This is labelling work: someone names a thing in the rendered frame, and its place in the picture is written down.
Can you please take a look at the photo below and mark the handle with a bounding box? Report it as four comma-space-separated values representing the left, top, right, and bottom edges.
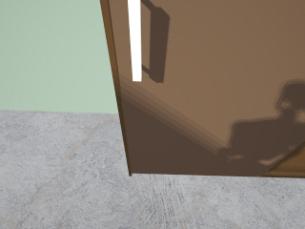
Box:
128, 0, 142, 82

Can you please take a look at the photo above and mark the wardrobe door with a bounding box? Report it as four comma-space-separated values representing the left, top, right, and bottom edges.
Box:
109, 0, 305, 177
268, 141, 305, 173

